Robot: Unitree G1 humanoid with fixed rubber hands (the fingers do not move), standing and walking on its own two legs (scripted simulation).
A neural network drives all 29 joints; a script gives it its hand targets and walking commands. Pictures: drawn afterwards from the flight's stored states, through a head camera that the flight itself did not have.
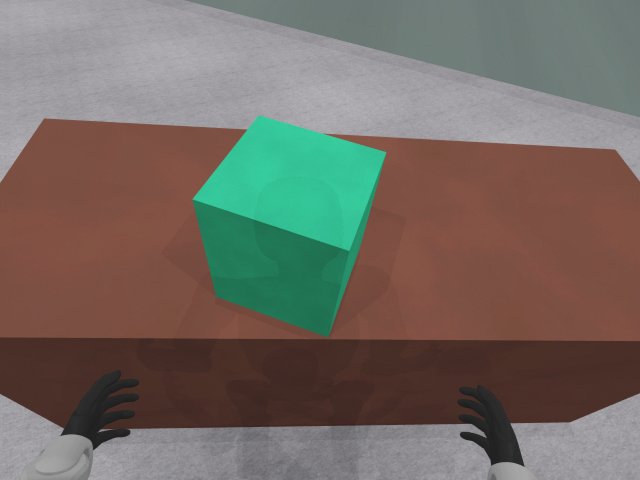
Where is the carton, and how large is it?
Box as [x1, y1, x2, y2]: [192, 115, 385, 336]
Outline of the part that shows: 259,115 192,199 215,293 218,297 327,336 359,248 385,152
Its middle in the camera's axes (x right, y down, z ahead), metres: -0.05 -0.01 +0.64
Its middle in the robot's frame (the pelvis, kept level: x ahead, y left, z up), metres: +0.47 +0.05 -0.03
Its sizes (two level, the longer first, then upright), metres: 0.210 0.200 0.250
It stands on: a pedestal, 0.62 m high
